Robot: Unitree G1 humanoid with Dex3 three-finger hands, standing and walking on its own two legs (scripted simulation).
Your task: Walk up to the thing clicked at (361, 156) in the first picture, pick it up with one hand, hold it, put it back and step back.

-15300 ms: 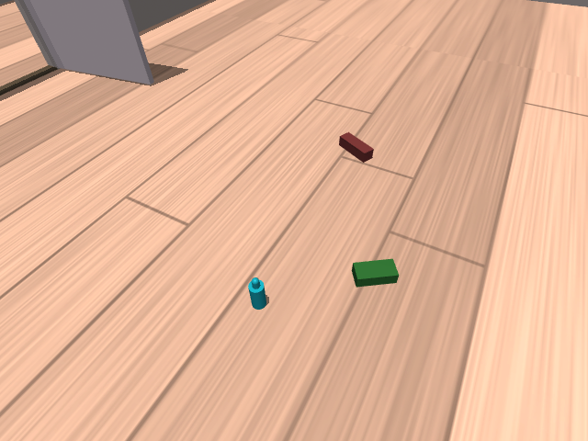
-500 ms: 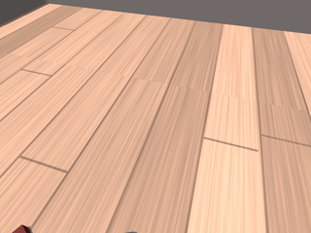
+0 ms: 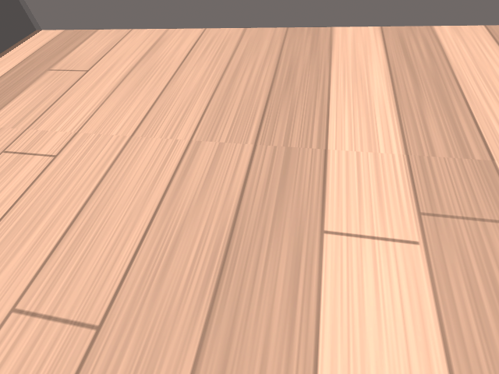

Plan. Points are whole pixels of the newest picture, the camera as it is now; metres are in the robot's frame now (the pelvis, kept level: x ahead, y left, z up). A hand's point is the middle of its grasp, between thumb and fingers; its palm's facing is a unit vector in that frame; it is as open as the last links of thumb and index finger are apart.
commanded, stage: walk up
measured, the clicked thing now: out of the picture +0.01 +0.73 -0.73
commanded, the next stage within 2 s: stand in 1.32 s
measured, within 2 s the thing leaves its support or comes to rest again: neither
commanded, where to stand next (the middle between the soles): +0.13 +0.02 m, yaw +0 degrees
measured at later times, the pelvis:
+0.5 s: pelvis +0.05 +0.03 +0.00, yaw +1 degrees
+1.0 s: pelvis +0.08 +0.02 +0.02, yaw +2 degrees
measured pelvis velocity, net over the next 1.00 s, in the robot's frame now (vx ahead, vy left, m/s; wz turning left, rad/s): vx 0.08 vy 0.02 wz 0.03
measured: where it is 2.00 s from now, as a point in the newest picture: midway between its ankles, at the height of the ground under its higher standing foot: outside the picture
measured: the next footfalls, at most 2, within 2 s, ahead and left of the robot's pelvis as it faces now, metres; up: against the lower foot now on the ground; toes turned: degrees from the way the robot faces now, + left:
left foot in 0.36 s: +0.16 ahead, +0.15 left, +0.00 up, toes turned +2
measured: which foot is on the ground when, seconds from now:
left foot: down 0.00-0.00, up 0.02-0.34, down 0.36-1.00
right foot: down 0.00-1.00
